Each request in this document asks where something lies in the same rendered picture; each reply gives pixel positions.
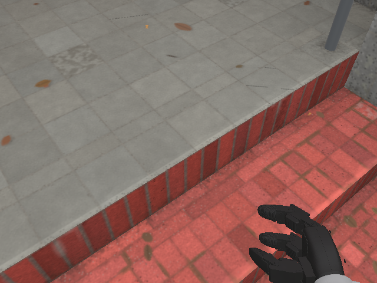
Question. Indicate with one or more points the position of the robot right hand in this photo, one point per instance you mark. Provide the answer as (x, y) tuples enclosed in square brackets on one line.
[(313, 256)]

